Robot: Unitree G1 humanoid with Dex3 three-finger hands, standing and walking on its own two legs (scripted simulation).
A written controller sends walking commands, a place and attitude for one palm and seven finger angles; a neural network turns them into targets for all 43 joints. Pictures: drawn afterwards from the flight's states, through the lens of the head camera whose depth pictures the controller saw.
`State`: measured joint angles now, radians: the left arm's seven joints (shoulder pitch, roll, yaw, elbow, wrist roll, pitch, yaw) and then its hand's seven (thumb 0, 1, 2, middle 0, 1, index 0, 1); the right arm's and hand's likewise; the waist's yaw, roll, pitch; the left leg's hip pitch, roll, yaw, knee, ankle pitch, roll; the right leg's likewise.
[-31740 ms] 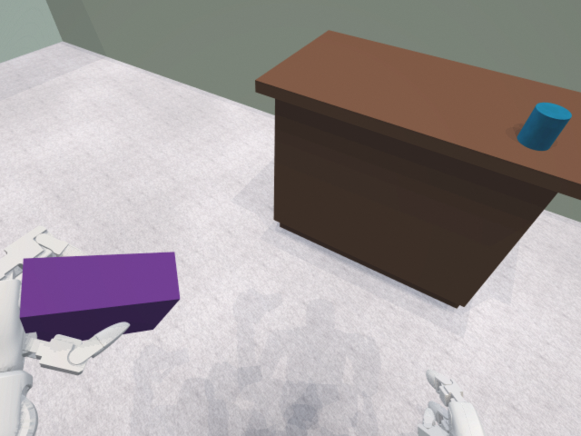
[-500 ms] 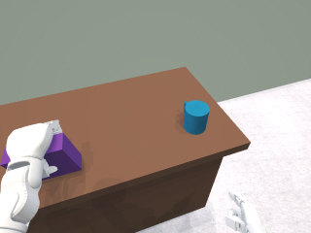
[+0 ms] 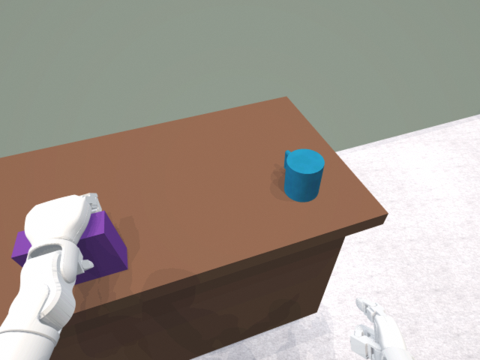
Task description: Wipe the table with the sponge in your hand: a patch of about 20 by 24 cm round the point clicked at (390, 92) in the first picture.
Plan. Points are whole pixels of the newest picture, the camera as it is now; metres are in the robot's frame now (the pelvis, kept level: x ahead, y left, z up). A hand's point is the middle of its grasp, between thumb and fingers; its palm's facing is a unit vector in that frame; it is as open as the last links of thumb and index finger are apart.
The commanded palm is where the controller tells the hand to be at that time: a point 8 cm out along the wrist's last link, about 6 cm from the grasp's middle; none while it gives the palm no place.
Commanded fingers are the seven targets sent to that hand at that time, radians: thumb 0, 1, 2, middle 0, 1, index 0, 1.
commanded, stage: wipe forward along the first lane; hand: left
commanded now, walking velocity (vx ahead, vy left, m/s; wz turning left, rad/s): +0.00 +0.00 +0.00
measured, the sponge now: (82, 258) +0.25 +0.34 +0.02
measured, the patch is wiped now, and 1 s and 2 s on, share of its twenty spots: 0.00 0.45 0.50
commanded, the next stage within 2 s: slide across to the middle lane in 1.42 s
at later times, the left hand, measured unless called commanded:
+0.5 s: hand (85, 212) +0.32 +0.35 +0.07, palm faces -0.08 -0.05 -1.00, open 9.4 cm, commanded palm +0.30 +0.35 +0.11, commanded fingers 0.00 0.10 1.30 -1.20 -1.60 -1.20 -1.60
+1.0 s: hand (82, 190) +0.36 +0.38 +0.07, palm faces -0.12 -0.01 -0.99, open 9.4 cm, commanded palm +0.35 +0.37 +0.12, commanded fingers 0.00 0.10 1.30 -1.20 -1.60 -1.20 -1.60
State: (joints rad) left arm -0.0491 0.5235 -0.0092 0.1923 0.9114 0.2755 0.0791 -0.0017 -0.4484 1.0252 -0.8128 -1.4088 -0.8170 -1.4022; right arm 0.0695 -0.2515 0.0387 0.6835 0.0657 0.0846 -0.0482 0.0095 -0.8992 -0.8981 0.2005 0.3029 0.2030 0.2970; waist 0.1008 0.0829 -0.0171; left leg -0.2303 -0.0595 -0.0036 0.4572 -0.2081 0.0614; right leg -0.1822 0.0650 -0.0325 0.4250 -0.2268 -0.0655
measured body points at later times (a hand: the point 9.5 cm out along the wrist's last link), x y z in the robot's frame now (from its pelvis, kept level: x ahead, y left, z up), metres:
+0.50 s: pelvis +0.01 -0.01 +0.00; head +0.02 -0.03 +0.45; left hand +0.32 +0.34 +0.12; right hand +0.17 -0.27 -0.12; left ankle +0.02 +0.08 -0.74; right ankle +0.00 -0.08 -0.74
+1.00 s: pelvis +0.01 +0.00 -0.01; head +0.04 -0.01 +0.44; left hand +0.37 +0.37 +0.13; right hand +0.14 -0.26 -0.13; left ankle +0.02 +0.08 -0.74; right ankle +0.00 -0.08 -0.74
